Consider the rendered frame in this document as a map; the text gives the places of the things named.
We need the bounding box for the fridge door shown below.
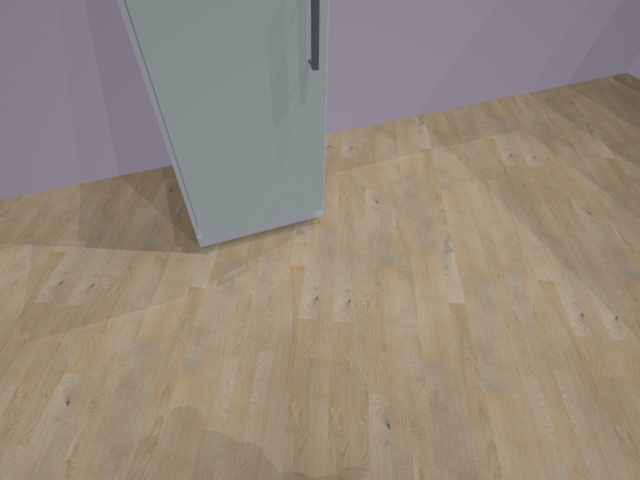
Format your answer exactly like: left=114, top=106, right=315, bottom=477
left=125, top=0, right=328, bottom=239

